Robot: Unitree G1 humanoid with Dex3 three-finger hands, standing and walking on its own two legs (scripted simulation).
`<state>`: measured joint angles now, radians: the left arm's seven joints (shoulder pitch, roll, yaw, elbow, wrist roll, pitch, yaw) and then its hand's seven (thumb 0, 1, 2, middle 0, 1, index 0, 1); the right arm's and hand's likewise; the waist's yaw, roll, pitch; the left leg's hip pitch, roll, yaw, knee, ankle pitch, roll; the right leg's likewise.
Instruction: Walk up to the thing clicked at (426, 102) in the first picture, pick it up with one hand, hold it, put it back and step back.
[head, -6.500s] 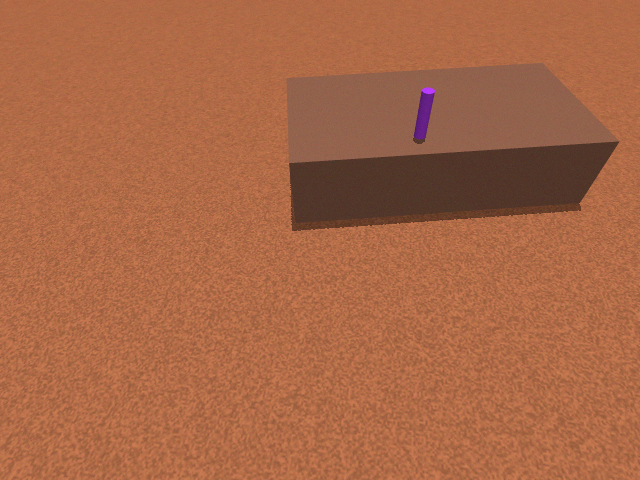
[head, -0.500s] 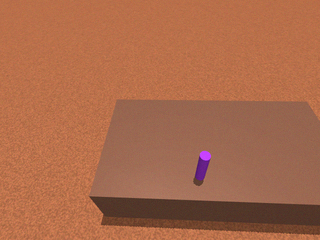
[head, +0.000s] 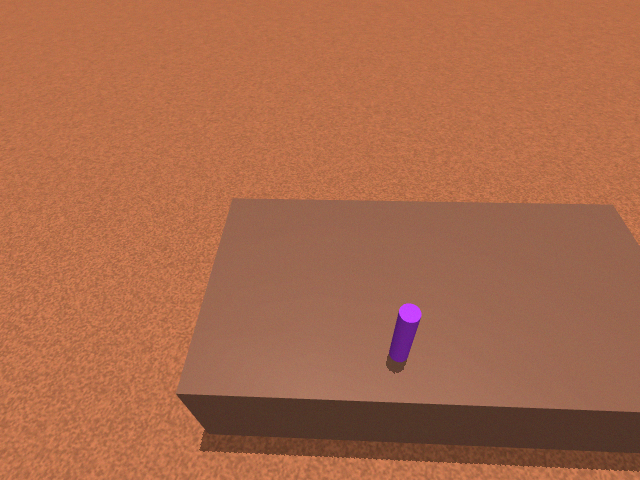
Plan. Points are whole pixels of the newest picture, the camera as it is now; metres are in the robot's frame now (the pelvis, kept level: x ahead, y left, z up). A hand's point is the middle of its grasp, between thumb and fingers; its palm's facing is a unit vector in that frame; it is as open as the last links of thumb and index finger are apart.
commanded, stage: stand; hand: right
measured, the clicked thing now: (403, 334) +0.49 -0.16 -0.36
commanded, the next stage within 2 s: go down in 0.84 s
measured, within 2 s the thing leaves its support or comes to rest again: neither
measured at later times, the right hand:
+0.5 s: hand out of the picture +0.09 -0.25 -0.16, palm faces -0.03 +0.94 -0.34, open 7.4 cm
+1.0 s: hand out of the picture +0.09 -0.25 -0.16, palm faces +0.01 +0.94 -0.33, open 7.6 cm
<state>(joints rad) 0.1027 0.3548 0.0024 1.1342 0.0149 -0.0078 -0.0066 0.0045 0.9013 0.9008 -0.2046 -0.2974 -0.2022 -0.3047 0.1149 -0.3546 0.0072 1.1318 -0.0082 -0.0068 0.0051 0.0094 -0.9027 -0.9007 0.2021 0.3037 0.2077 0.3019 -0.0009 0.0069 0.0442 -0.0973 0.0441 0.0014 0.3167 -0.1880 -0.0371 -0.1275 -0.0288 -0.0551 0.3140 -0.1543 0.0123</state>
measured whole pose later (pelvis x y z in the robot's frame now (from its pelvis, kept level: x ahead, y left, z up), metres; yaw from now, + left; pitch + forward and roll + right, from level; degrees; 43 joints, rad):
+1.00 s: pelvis +0.01 +0.00 +0.00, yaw -1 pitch -1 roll +0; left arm 0.15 0.35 0.01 1.04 -0.01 -0.01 0.01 0.01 0.90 0.91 -0.21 -0.30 -0.20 -0.31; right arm 0.11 -0.34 -0.02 1.07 0.00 -0.01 -0.01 0.01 -0.88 -0.88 0.18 0.28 0.19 0.28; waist 0.00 0.01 0.05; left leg -0.12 0.04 0.01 0.34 -0.21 -0.03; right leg -0.16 -0.03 -0.04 0.35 -0.18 0.01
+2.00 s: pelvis +0.03 +0.00 -0.05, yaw -3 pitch +11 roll +2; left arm 0.24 0.24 -0.01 0.60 -0.02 -0.14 0.12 0.01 0.89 0.90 -0.20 -0.29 -0.19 -0.31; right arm 0.27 -0.36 -0.15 0.34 -0.04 0.43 0.09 0.00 0.57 -0.01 0.06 0.05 0.06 0.05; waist 0.03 -0.03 -0.10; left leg -0.55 0.03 0.06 0.83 -0.48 -0.03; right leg -0.64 -0.05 0.03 0.89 -0.45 0.02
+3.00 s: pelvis +0.01 +0.00 -0.07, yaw -3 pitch +12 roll +3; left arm 0.26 0.23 -0.04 0.61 0.00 -0.26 0.21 0.01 0.88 0.90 -0.20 -0.30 -0.19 -0.31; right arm 0.29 -0.39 -0.20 0.19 0.02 0.46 0.10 0.00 0.51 -0.03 0.07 0.05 0.07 0.05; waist 0.03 -0.03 -0.12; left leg -0.63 0.03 0.08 0.93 -0.50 -0.03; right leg -0.74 -0.05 0.06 1.01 -0.48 0.01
